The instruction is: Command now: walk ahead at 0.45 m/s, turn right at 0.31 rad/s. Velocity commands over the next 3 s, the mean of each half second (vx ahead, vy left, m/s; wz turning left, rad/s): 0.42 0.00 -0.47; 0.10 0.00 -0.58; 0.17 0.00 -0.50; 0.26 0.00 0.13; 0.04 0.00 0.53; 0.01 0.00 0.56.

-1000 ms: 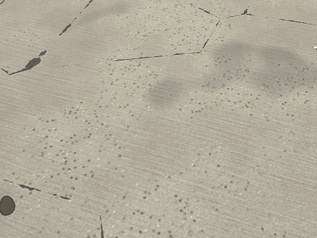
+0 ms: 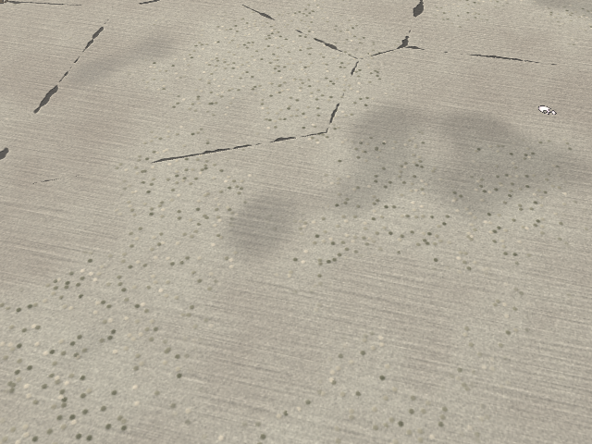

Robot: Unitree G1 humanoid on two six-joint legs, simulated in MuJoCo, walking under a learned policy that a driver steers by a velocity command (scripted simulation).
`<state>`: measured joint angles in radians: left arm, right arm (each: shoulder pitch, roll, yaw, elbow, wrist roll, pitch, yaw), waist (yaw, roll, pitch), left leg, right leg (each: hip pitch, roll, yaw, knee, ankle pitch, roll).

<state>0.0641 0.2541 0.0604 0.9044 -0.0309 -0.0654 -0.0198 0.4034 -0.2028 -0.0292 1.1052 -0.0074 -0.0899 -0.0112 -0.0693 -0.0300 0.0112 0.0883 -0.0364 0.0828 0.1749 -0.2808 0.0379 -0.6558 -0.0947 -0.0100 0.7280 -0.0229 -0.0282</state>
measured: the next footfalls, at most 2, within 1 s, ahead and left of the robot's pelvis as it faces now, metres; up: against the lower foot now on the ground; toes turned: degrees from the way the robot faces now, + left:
right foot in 0.16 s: +0.28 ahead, -0.14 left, +0.00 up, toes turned -7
left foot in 0.62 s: +0.56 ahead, -0.03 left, +0.00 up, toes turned -26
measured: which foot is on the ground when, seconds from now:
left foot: down 0.00-0.18, up 0.20-0.60, down 0.62-1.00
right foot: up 0.00-0.14, down 0.16-0.62, up 0.64-1.00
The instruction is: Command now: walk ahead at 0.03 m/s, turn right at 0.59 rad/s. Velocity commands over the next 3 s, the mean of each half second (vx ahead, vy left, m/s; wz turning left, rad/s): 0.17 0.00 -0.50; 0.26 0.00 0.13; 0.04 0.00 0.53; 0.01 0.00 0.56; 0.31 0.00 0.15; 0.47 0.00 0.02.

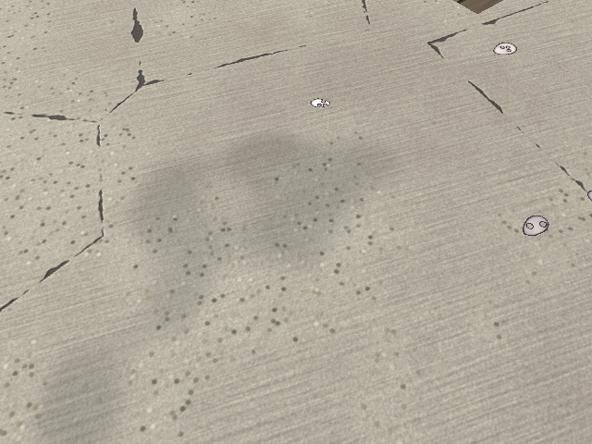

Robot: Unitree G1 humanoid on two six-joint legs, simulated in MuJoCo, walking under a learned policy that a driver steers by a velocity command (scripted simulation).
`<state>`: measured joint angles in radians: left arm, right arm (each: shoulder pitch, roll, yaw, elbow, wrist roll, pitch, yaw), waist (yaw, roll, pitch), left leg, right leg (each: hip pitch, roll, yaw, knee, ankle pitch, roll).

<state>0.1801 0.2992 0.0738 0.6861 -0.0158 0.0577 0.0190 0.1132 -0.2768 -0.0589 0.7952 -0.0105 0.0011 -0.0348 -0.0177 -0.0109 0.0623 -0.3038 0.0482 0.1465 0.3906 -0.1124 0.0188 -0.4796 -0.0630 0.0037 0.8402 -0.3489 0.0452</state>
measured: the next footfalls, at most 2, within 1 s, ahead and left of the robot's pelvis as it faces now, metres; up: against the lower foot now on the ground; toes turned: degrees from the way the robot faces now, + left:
right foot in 0.08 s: +0.05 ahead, -0.13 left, +0.00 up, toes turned -5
left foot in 0.58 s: +0.23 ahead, +0.07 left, +0.00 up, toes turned -15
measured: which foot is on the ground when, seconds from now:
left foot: down 0.00-0.08, up 0.10-0.56, down 0.58-0.98, up 1.00-1.00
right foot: up 0.00-0.06, down 0.08-0.60, up 0.62-0.96, down 0.98-1.00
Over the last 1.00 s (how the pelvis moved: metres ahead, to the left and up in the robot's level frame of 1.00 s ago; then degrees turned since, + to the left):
0.40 -0.08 0.00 -34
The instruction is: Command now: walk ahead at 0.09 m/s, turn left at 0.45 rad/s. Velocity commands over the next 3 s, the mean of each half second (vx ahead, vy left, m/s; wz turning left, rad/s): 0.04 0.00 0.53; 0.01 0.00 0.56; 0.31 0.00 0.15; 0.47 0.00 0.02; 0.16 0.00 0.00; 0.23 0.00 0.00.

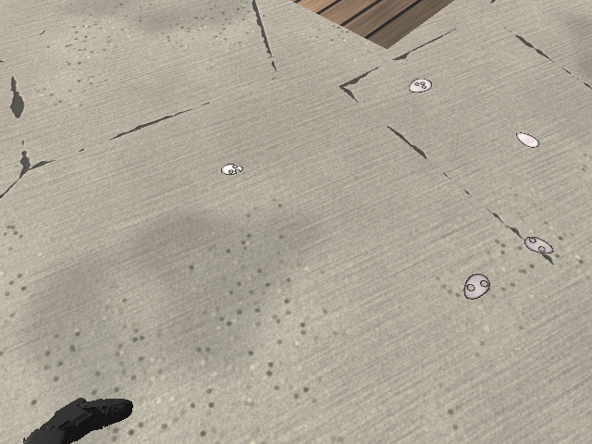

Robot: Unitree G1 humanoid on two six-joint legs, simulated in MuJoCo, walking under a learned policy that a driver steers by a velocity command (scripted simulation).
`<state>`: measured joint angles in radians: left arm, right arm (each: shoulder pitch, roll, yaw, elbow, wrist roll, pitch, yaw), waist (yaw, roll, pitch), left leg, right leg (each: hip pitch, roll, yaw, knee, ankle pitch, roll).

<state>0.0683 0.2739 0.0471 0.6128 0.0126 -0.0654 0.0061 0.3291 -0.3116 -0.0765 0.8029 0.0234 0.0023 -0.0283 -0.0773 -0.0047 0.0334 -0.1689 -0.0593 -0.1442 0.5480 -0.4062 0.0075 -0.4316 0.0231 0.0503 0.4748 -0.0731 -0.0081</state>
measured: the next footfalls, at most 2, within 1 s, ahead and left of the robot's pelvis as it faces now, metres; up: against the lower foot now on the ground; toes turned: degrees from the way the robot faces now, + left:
left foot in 0.40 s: +0.06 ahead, +0.14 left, +0.00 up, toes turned +17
right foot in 0.88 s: +0.16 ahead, -0.06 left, +0.00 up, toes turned +37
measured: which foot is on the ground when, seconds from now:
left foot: up 0.00-0.38, down 0.40-0.88, up 0.90-1.00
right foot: down 0.00-0.40, up 0.42-0.86, down 0.88-1.00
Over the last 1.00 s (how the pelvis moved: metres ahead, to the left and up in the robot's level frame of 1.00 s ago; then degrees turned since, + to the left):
0.26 -0.07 -0.01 -6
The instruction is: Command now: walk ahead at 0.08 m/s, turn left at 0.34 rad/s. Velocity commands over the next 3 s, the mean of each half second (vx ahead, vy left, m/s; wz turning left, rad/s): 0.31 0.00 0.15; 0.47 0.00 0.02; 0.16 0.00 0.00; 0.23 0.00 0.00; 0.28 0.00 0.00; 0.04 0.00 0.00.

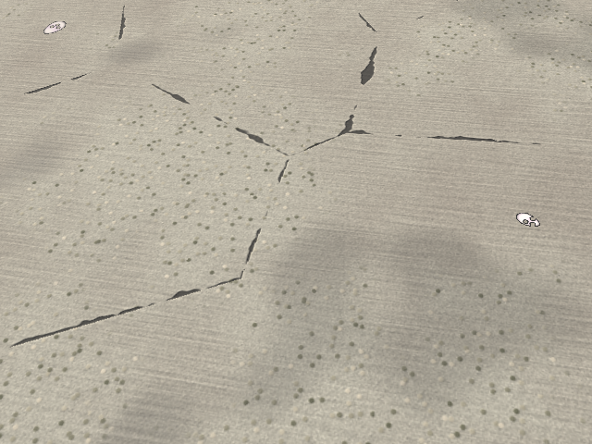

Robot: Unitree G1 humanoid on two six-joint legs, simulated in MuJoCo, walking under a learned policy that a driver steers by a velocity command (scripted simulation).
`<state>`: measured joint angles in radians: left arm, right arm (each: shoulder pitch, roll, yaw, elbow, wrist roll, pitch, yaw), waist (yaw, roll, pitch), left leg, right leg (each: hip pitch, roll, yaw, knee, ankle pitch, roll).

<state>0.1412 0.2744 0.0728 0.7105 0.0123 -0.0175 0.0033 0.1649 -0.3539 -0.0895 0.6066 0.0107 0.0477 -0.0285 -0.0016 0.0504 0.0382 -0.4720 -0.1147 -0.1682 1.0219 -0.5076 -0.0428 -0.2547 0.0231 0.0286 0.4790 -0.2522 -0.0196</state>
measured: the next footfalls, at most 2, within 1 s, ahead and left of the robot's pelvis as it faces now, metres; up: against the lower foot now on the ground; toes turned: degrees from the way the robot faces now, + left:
left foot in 0.26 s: +0.06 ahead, +0.14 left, +0.00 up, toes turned +1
right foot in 0.72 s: +0.42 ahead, -0.09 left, +0.00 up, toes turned +1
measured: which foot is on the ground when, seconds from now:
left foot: up 0.00-0.24, down 0.26-0.74, up 0.76-1.00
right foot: down 0.00-0.26, up 0.28-0.70, down 0.72-1.00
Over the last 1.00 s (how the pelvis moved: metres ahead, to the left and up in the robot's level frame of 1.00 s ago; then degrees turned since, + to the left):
0.06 0.01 0.01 34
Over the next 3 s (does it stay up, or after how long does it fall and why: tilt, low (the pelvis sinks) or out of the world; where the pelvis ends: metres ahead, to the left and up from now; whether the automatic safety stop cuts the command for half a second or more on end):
stays up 0.96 -0.01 0.00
